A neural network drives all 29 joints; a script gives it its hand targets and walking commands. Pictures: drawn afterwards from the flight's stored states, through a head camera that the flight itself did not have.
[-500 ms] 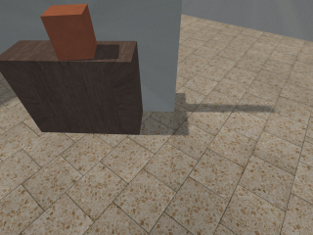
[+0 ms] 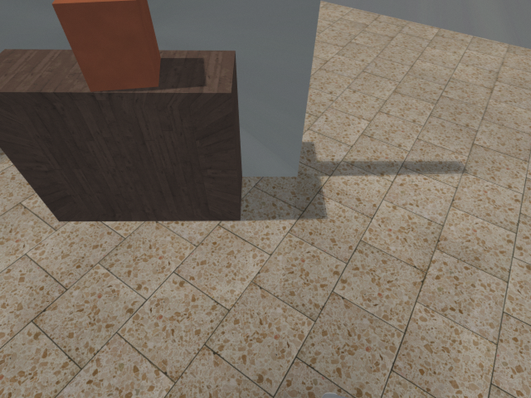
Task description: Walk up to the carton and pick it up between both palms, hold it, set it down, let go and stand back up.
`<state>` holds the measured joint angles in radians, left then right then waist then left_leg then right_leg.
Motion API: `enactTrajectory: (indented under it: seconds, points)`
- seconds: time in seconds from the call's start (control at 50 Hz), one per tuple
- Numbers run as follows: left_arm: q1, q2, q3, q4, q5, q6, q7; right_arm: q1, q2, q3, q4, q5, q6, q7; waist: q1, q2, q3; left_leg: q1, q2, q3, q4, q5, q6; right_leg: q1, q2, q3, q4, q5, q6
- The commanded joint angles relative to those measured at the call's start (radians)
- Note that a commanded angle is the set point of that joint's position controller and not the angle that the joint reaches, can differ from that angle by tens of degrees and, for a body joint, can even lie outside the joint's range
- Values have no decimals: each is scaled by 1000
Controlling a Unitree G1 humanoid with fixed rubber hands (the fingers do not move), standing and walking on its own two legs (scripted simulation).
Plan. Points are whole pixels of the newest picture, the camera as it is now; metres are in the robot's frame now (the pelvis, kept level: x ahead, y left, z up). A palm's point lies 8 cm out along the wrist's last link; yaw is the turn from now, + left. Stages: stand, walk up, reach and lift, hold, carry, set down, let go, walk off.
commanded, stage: walk up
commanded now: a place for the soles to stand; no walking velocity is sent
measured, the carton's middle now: (115, 35) +1.10 +0.49 +0.05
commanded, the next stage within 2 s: none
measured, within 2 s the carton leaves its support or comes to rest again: neither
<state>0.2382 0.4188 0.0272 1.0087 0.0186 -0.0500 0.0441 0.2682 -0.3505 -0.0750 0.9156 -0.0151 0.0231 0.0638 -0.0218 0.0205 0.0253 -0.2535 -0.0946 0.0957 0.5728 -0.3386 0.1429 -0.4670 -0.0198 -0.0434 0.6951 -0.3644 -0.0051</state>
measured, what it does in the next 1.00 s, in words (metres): steps to the left: right foot, then left foot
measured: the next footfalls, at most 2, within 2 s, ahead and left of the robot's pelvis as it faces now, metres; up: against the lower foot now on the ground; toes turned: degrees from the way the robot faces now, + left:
right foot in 0.04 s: +0.13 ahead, -0.14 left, +0.00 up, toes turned -3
left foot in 0.30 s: +0.09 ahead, +0.22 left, +0.00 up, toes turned +2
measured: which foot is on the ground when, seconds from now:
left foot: down 0.00-0.04, up 0.06-0.28, down 0.30-0.66, up 0.68-0.90, down 0.92-1.00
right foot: up 0.00-0.02, down 0.04-0.30, up 0.32-0.62, down 0.64-0.92, up 0.94-1.00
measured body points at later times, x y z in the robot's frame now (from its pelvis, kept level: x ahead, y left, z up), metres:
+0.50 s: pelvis +0.06 +0.12 +0.00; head +0.07 +0.13 +0.45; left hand +0.13 +0.47 -0.11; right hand +0.09 -0.20 -0.11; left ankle +0.05 +0.21 -0.73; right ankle +0.11 -0.04 -0.66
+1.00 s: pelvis +0.16 +0.20 -0.02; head +0.18 +0.20 +0.43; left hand +0.21 +0.56 -0.12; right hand +0.22 -0.12 -0.13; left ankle +0.17 +0.31 -0.73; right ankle +0.18 +0.03 -0.67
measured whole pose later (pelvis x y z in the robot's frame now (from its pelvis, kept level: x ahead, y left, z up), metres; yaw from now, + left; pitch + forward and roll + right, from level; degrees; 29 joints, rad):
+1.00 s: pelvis +0.16 +0.20 -0.02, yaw +5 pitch -2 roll -1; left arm 0.25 0.47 0.03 0.97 0.02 -0.06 0.04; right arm 0.31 -0.42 -0.08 0.89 -0.02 0.00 0.08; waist -0.05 0.03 0.06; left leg -0.37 0.01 0.01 0.80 -0.40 0.02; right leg -0.48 -0.05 0.05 1.12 -0.51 -0.02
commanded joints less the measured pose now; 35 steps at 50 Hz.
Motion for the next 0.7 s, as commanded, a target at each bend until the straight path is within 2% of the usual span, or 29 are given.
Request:
enactTrajectory:
  seconds: [0.0, 0.02, 0.04, 0.06, 0.08, 0.12, 0.14, 0.16, 0.18, 0.22, 0.24, 0.26, 0.28, 0.3, 0.32, 0.34, 0.36, 0.38, 0.4, 0.42, 0.46, 0.5, 0.54, 0.56, 0.6, 0.62, 0.64, 0.66, 0.68]
  points:
    - [304, 208, 72, -19, -23, -24, 45, -157, -257, -92, -206, -24, -12, -25, 141, 27, -111, -76, 182, -174, 80, 774, -232, 468, 15, -86, -268, 130, -82]
    - [437, 245, 114, 16, -12, -25, 53, -182, -206, -80, -222, -15, -25, -20, 213, -9, -143, -302, 77, -65, 272, 565, -330, 733, -86, 45, -367, 111, -149]
    - [398, 316, 139, 2, -13, -17, 60, -148, -155, -56, -215, -26, -30, -16, 181, -201, -118, -543, 20, -136, 591, -233, -283, 732, -435, 604, -397, -24, -323]
    - [197, 383, 146, -65, -18, -23, 69, -133, -259, -75, -217, -48, -8, -17, 97, -15, -83, -528, 149, -297, 742, -218, -235, 475, -532, 691, -487, -313, -373]
    - [46, 379, 132, -106, -21, -38, 69, -79, -313, -84, -190, -23, 3, 1, 13, 42, -6, -473, 163, -314, 827, -151, -225, 335, -512, 618, -517, -327, -360]
    - [-74, 353, 119, -129, -2, -57, 58, -54, -289, -96, -167, -12, 13, 22, -47, -128, 120, -419, 184, -352, 765, -90, -211, 182, -418, 432, -515, -297, -249]
    - [-96, 323, 114, -130, -3, -56, 47, -11, -303, -99, -124, -21, 9, 36, -62, -103, 135, -279, 179, -297, 711, -57, -194, 8, -338, 333, -498, -277, -226]
    - [-143, 372, 126, -149, 19, -54, 35, 42, -280, -97, -106, -9, 25, 52, -110, -231, 129, -159, 198, -273, 609, -71, -201, -91, -307, 244, -477, -260, -183]
    - [-112, 340, 127, -141, 30, -56, 29, 53, -259, -82, -110, -18, 22, 56, -83, -201, 127, -168, 172, -203, 463, -98, -168, -73, -273, 200, -484, -338, -169]
    - [-131, 364, 141, -137, 58, -43, 19, 90, -258, -84, -92, -17, 24, 62, -80, -320, 29, -38, 195, -156, 189, -272, -126, 52, -248, 128, -428, -288, -174]
    - [-111, 379, 147, -125, 53, -36, 10, 179, -245, -92, -45, -13, 20, 54, -109, -275, -54, 105, 163, -67, 61, -156, -134, 42, -202, 72, -280, -312, -149]
    - [-116, 314, 126, -128, 53, -21, 8, 273, -239, -103, 5, -30, 16, 34, -151, -54, -57, 245, 112, -28, -50, -118, -146, -64, -137, 0, -36, -371, -126]
    - [-72, 208, 80, -140, 40, -8, 9, 313, -300, -119, 18, -52, 4, 15, -186, 213, 50, 305, 84, -153, -102, -200, -127, -307, -21, -70, 308, -364, -99]
    - [-121, 99, 28, -185, 6, -11, 11, 315, -397, -123, -14, -45, -17, -10, -195, 427, 101, 154, 304, -677, -314, -488, -81, -507, 69, 28, 641, -390, -56]
    - [-228, 191, 32, -223, -11, -15, 16, 140, -497, -115, -68, 1, -29, -17, -154, 391, 234, -171, 400, -962, -556, -702, -22, -454, 38, 202, 671, -289, -65]
    - [-166, 253, 46, -178, -20, -25, 12, 25, -473, -121, -109, -16, -33, -21, -100, 214, 204, -127, 377, -946, -534, -683, -41, -375, -3, 205, 666, -156, -64]
    - [-65, 283, 61, -130, -18, -29, 1, -37, -425, -112, -126, -22, -35, -25, -32, 99, 139, -32, 345, -725, -392, -483, -64, -339, -23, 145, 575, -34, -35]
    - [-20, 296, 69, -80, -23, -26, -3, -33, -354, -101, -136, -24, -34, -26, -26, 45, 88, 4, 261, -547, -334, -281, -100, -238, -66, 103, 502, 25, -23]
    - [11, 264, 75, -78, -14, -25, -9, 20, -344, -88, -129, -39, -42, -22, -20, 148, 62, 81, 262, -522, -281, -180, -43, -244, -38, 52, 414, 5, -16]
    - [5, 261, 71, -77, -20, -30, -11, 59, -316, -96, -137, -36, -50, -19, -41, 113, 73, 90, 258, -493, -267, -33, -40, -223, -43, 52, 359, 16, -8]
    - [-17, 230, 64, -88, -31, -27, -8, 83, -299, -92, -129, -47, -48, -19, -42, 183, 60, 187, 229, -441, -247, 87, -38, -229, -23, 45, 267, -18, -7]
    - [-86, 203, 40, -130, -20, -35, -9, 141, -304, -94, -151, -41, -43, -25, -89, 102, -49, 361, 291, -447, -174, 247, 1, -266, -19, -18, 103, -55, -17]
    - [-65, 188, 39, -111, -19, -41, -4, 146, -286, -84, -140, -27, -38, -27, -81, 138, -74, 377, 273, -390, -76, 511, 12, -178, 16, -51, -7, -15, -22]
    - [-46, 181, 31, -123, -26, -54, 6, 112, -299, -83, -143, -37, -27, -29, -71, 227, -76, 276, 234, -296, -11, 553, 26, -84, 33, -108, -103, 45, -14]
    - [146, 184, 52, -50, -23, -60, 17, 41, -266, -65, -159, -12, -20, -19, 58, 176, -123, -26, 202, -220, 108, 491, -22, 352, 75, -117, -192, 193, -35]
    - [263, 269, 91, -31, 0, -64, 24, 35, -217, -55, -184, -11, -29, -18, 121, -17, -155, -190, 167, -199, 310, 371, -45, 561, -9, -19, -178, 152, -64]
    - [356, 361, 131, -17, 11, -63, 30, -7, -192, -35, -205, -22, -41, -14, 167, -87, -197, -462, 77, -155, 517, 97, -78, 729, -245, 347, -221, -43, -176]
    - [284, 413, 133, -56, -1, -61, 32, -34, -216, -46, -228, -26, -31, -10, 118, -119, -112, -574, 77, -208, 628, -221, -96, 571, -438, 746, -460, -400, -258]
    - [190, 412, 128, -86, -11, -61, 28, -65, -298, -72, -193, -20, -22, -13, 90, -18, -36, -530, 137, -268, 686, -191, -115, 440, -487, 737, -470, -426, -319]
